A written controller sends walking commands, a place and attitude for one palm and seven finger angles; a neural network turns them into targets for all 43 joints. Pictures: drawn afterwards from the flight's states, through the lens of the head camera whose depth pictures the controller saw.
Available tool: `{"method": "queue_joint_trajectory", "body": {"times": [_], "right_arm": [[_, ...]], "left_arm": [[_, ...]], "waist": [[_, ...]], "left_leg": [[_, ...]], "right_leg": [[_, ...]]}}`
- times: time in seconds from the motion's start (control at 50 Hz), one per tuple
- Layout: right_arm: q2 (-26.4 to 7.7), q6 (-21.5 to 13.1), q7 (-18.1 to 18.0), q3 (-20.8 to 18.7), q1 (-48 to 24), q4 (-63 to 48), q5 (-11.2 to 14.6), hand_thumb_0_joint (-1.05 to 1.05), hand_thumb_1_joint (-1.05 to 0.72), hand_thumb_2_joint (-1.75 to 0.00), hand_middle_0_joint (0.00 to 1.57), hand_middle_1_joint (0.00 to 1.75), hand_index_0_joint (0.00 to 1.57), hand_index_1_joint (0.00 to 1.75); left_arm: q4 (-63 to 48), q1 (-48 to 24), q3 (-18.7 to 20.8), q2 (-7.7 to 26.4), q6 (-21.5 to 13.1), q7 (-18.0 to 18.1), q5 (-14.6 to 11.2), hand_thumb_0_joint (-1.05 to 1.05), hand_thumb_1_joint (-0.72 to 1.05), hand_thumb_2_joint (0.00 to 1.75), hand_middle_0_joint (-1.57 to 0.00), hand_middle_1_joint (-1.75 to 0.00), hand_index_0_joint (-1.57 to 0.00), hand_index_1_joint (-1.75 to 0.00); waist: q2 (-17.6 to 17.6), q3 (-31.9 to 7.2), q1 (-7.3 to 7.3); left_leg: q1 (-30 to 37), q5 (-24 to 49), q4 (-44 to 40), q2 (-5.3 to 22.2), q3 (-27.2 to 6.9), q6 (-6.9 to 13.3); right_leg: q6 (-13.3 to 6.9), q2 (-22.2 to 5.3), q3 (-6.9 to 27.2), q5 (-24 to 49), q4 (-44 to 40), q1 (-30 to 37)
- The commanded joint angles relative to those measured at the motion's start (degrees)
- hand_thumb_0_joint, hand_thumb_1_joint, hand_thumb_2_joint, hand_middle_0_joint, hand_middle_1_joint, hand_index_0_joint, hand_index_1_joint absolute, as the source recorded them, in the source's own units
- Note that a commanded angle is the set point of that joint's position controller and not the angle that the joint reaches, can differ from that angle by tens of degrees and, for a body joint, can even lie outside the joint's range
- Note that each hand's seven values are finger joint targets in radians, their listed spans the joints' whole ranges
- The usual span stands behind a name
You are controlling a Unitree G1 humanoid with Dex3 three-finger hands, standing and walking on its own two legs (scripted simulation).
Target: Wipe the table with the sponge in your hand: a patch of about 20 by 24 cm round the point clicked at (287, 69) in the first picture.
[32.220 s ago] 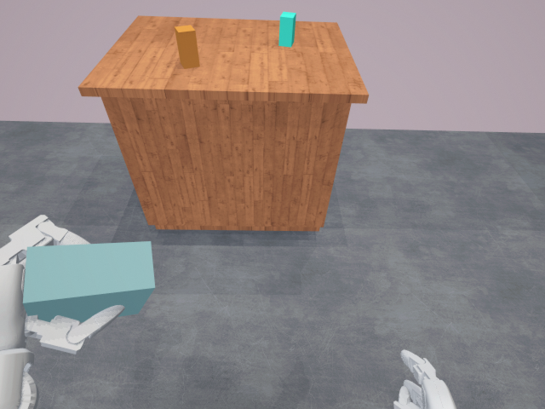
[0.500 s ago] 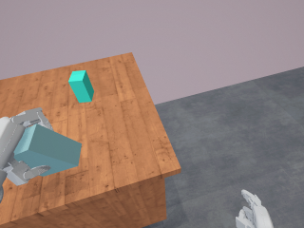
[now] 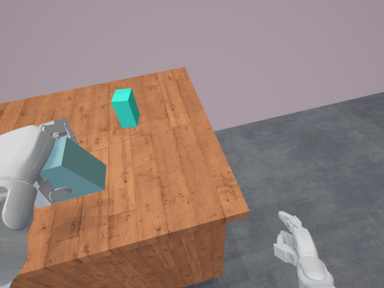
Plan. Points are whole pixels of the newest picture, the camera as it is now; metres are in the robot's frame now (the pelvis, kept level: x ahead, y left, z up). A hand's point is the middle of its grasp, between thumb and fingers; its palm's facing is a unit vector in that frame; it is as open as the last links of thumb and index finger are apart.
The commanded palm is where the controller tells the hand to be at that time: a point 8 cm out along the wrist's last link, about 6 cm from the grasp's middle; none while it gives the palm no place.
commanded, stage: turn the palm down, sponge in hand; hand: left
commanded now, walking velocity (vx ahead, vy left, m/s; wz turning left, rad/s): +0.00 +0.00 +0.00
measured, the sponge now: (66, 177) +0.24 +0.28 +0.14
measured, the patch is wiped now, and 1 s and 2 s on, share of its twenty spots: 0.00 0.00 0.00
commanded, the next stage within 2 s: move the sponge above the wiping area in 0.68 s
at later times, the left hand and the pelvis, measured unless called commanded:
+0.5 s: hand (58, 170) +0.23 +0.27 +0.18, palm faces +0.15 -0.05 -0.99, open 9.5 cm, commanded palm +0.19 +0.26 +0.25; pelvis +0.00 -0.02 +0.00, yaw +0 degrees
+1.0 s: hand (72, 171) +0.24 +0.26 +0.16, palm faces +0.12 -0.07 -0.99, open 9.5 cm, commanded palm +0.20 +0.25 +0.24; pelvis +0.00 -0.02 +0.00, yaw +0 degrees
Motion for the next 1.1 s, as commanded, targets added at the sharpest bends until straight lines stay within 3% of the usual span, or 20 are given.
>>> {"method": "queue_joint_trajectory", "body": {"times": [0.0, 0.06, 0.08, 0.26, 0.28, 0.36, 0.38, 0.46, 0.48, 0.56, 0.58, 0.66, 0.68, 0.76, 0.78, 0.96, 0.98, 1.02, 1.06, 1.08], "right_arm": [[-6.67, -2.50, -0.35, -2.44, -12.22, -8.93, 0.26, 0.00, -0.90, -0.90, 0.20, 0.30, 0.20, 0.30], [-6.03, -2.76, -0.40, -1.70, -16.34, -9.45, 0.97, 0.00, -0.90, -0.90, 0.20, 0.30, 0.20, 0.30], [-6.29, -2.75, -0.63, -1.98, -14.27, -9.41, 0.57, 0.00, -0.90, -0.90, 0.20, 0.30, 0.20, 0.30], [-6.11, -2.73, 0.13, -2.08, -16.67, -9.06, 0.34, 0.00, -0.90, -0.90, 0.20, 0.30, 0.20, 0.30], [-6.17, -2.70, 0.11, -2.42, -14.45, -8.96, 0.06, 0.00, -0.90, -0.90, 0.20, 0.30, 0.20, 0.30], [-5.94, -3.01, 0.37, -2.39, -16.87, -8.78, 0.74, 0.00, -0.90, -0.90, 0.20, 0.30, 0.20, 0.30], [-6.37, -2.94, 0.33, -2.87, -14.21, -8.63, 0.38, 0.00, -0.90, -0.90, 0.20, 0.30, 0.20, 0.30], [-6.11, -3.37, 0.31, -2.68, -16.35, -8.88, 0.83, 0.00, -0.90, -0.90, 0.20, 0.30, 0.20, 0.30], [-6.45, -3.26, 0.19, -3.01, -13.88, -8.84, 0.52, 0.00, -0.90, -0.90, 0.20, 0.30, 0.20, 0.30], [-6.23, -3.66, 0.36, -2.91, -15.83, -9.07, 0.59, 0.00, -0.90, -0.90, 0.20, 0.30, 0.20, 0.30], [-6.39, -3.63, 0.25, -3.31, -13.45, -8.99, 0.22, 0.00, -0.90, -0.90, 0.20, 0.30, 0.20, 0.30], [-6.17, -3.82, 0.54, -3.22, -15.23, -8.66, 0.53, 0.00, -0.90, -0.90, 0.20, 0.30, 0.20, 0.30], [-6.45, -3.55, 0.55, -3.48, -13.06, -8.76, 0.38, 0.00, -0.90, -0.90, 0.20, 0.30, 0.20, 0.30], [-6.28, -3.87, 0.72, -3.28, -15.01, -8.67, 0.77, 0.00, -0.90, -0.90, 0.20, 0.30, 0.20, 0.30], [-6.59, -3.63, 0.55, -3.56, -12.61, -8.73, 0.62, 0.00, -0.90, -0.90, 0.20, 0.30, 0.20, 0.30], [-5.84, -4.14, 0.72, -3.23, -14.97, -9.33, 0.43, 0.00, -0.90, -0.90, 0.20, 0.30, 0.20, 0.30], [-6.06, -4.05, 0.57, -3.62, -12.32, -9.01, 0.17, 0.00, -0.90, -0.90, 0.20, 0.30, 0.20, 0.30], [-6.41, -3.58, 0.68, -3.77, -11.96, -8.38, -0.04, 0.00, -0.90, -0.90, 0.20, 0.30, 0.20, 0.30], [-5.88, -3.67, 0.93, -3.30, -14.41, -8.48, 0.44, 0.00, -0.90, -0.90, 0.20, 0.30, 0.20, 0.30], [-6.04, -3.44, 0.95, -3.38, -12.86, -8.63, 0.04, 0.00, -0.90, -0.90, 0.20, 0.30, 0.20, 0.30]], "left_arm": [[-6.93, -13.60, 8.71, 13.32, 2.26, 1.74, 4.24, 0.00, 0.10, 1.30, -1.20, -1.60, -1.20, -1.60], [-7.66, -14.47, 7.53, 12.56, 3.25, -0.06, 5.49, 0.00, 0.10, 1.30, -1.20, -1.60, -1.20, -1.60], [-7.55, -14.86, 5.19, 11.04, 2.79, -0.61, 5.86, 0.00, 0.10, 1.30, -1.20, -1.60, -1.20, -1.60], [-7.66, -16.59, 9.73, 16.46, 1.33, -0.17, 11.48, 0.00, 0.10, 1.30, -1.20, -1.60, -1.20, -1.60], [-6.74, -16.70, 7.05, 13.83, 0.97, -0.02, 11.06, 0.00, 0.10, 1.30, -1.20, -1.60, -1.20, -1.60], [-5.50, -15.79, 8.45, 13.97, 1.30, -0.07, 9.94, 0.00, 0.10, 1.30, -1.20, -1.60, -1.20, -1.60], [-5.57, -15.53, 6.25, 12.21, 0.87, -0.18, 9.74, 0.00, 0.10, 1.30, -1.20, -1.60, -1.20, -1.60], [-5.18, -13.71, 7.69, 13.20, 1.20, -0.85, 9.61, 0.00, 0.10, 1.30, -1.20, -1.60, -1.20, -1.60], [-5.21, -14.18, 5.28, 11.46, 0.72, -0.98, 9.41, 0.00, 0.10, 1.30, -1.20, -1.60, -1.20, -1.60], [-6.22, -14.93, 8.99, 15.21, 0.53, -0.55, 10.47, 0.00, 0.10, 1.30, -1.20, -1.60, -1.20, -1.60], [-6.02, -14.86, 7.05, 13.49, 0.06, -0.38, 10.26, 0.00, 0.10, 1.30, -1.20, -1.60, -1.20, -1.60], [-4.21, -13.66, 10.44, 15.44, 0.57, 0.30, 9.73, 0.00, 0.10, 1.30, -1.20, -1.60, -1.20, -1.60], [-4.42, -13.98, 7.67, 13.02, 0.30, 0.26, 9.37, 0.00, 0.10, 1.30, -1.20, -1.60, -1.20, -1.60], [-3.79, -12.69, 9.31, 13.80, 0.99, 0.25, 8.99, 0.00, 0.10, 1.30, -1.20, -1.60, -1.20, -1.60], [-3.34, -12.94, 6.38, 11.29, 0.79, 0.12, 8.57, 0.00, 0.10, 1.30, -1.20, -1.60, -1.20, -1.60], [-7.05, -13.69, 5.99, 11.74, 0.02, 0.36, 11.00, 0.00, 0.10, 1.30, -1.20, -1.60, -1.20, -1.60], [-6.13, -13.85, 4.58, 10.48, -0.33, 0.74, 10.89, 0.00, 0.10, 1.30, -1.20, -1.60, -1.20, -1.60], [-4.43, -14.62, 6.44, 12.44, -0.34, 1.37, 11.69, 0.00, 0.10, 1.30, -1.20, -1.60, -1.20, -1.60], [-4.95, -15.53, 6.73, 11.83, 0.08, 1.95, 11.68, 0.00, 0.10, 1.30, -1.20, -1.60, -1.20, -1.60], [-4.52, -16.38, 4.42, 9.72, -0.01, 2.07, 11.38, 0.00, 0.10, 1.30, -1.20, -1.60, -1.20, -1.60]], "waist": [[1.18, -12.32, 0.02], [1.05, -11.41, 0.71], [-0.65, -11.63, -0.22], [0.66, -13.19, 1.44], [-0.49, -13.39, 0.48], [-0.45, -11.50, 1.15], [-1.13, -13.10, 0.28], [-2.08, -10.93, 0.84], [-2.34, -11.41, -0.20], [-1.43, -11.90, 1.15], [-2.09, -12.97, 0.20], [-3.02, -11.71, 1.33], [-2.99, -12.40, 0.27], [-2.79, -11.06, 0.95], [-3.18, -11.19, -0.20], [-0.12, -12.72, 1.00], [-2.27, -13.20, -0.01], [-2.12, -13.05, 0.33], [-1.60, -11.69, 0.56], [-2.22, -12.72, 0.28]], "left_leg": [[6.63, 10.75, -5.73, -0.09, -1.46, 0.75], [6.58, 8.27, -6.26, -0.86, -1.61, 1.04], [6.44, 8.24, -6.13, -0.73, -1.20, 1.29], [8.06, 10.97, -4.71, -1.93, -1.27, 1.66], [7.72, 11.98, -4.27, -1.60, -0.52, 1.75], [7.95, 11.29, -4.03, -1.99, -0.74, 1.65], [7.90, 12.53, -3.81, -1.61, -0.05, 1.80], [7.64, 11.51, -3.28, -2.11, -0.15, 1.96], [7.15, 11.58, -3.16, -1.69, 0.49, 2.06], [7.76, 12.67, -2.84, -2.29, -0.16, 2.07], [7.71, 13.22, -2.62, -1.72, 0.72, 2.24], [7.33, 13.15, -2.21, -2.12, 0.17, 2.03], [7.05, 13.39, -2.33, -1.59, 1.03, 2.07], [7.01, 13.42, -2.07, -1.95, 0.50, 1.96], [6.49, 12.80, -2.40, -1.44, 1.22, 2.05], [8.33, 13.44, -2.90, -1.99, 0.18, 2.09], [8.02, 13.44, -2.88, -1.56, 0.93, 2.22], [8.09, 13.89, -3.20, -1.62, 0.37, 2.02], [8.17, 12.98, -3.48, -1.63, -0.01, 1.75], [8.13, 13.22, -3.82, -1.38, 0.58, 1.91]], "right_leg": [[-3.33, 2.94, -0.87, 8.07, -3.87, 2.21], [-3.82, 3.85, 0.03, 6.40, -4.33, 1.91], [-3.32, 3.16, -0.71, 6.77, -4.47, 1.91], [-4.70, 3.98, 2.65, 7.50, -4.73, 2.97], [-4.04, 2.94, 0.71, 9.16, -4.34, 3.46], [-4.40, 3.54, 2.83, 8.80, -5.18, 2.33], [-3.73, 2.61, 0.86, 11.04, -4.47, 3.53], [-3.91, 3.23, 3.32, 10.62, -5.06, 2.09], [-3.18, 2.32, 1.39, 11.38, -4.63, 2.58], [-4.02, 3.13, 3.55, 12.01, -4.32, 2.91], [-3.30, 2.18, 1.76, 13.48, -3.78, 3.68], [-3.84, 2.86, 4.12, 13.86, -4.16, 3.29], [-3.13, 1.99, 1.95, 14.64, -3.75, 3.85], [-3.58, 2.68, 3.79, 14.98, -3.93, 2.94], [-2.85, 1.96, 1.75, 14.58, -3.74, 3.18], [-3.97, 2.98, 2.70, 13.12, -3.58, 3.19], [-3.35, 2.41, 1.02, 13.48, -3.31, 3.62], [-3.58, 2.59, 1.43, 13.57, -3.58, 3.67], [-4.31, 3.47, 2.80, 11.68, -4.09, 2.83], [-3.80, 2.61, 0.62, 12.14, -3.93, 3.42]]}}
